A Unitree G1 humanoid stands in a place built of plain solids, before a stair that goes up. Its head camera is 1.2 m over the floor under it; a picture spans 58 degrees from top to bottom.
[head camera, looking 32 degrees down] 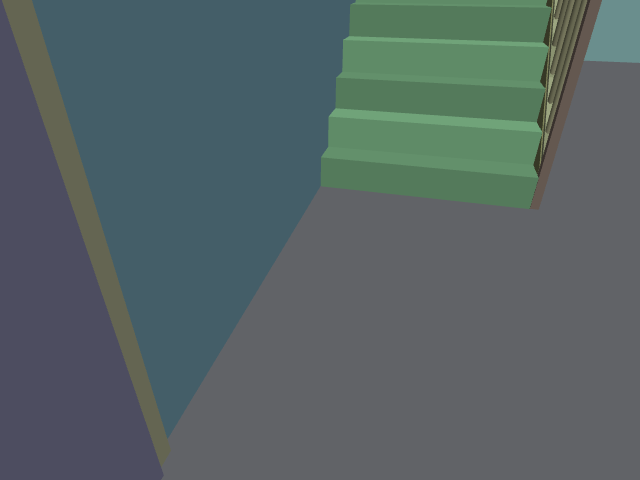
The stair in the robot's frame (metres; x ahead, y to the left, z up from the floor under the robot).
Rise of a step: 0.20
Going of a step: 0.20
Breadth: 1.27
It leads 14 degrees to the right of straight ahead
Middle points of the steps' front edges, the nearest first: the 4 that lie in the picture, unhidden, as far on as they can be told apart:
2.42 -0.62 0.20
2.62 -0.67 0.40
2.81 -0.72 0.60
3.00 -0.77 0.80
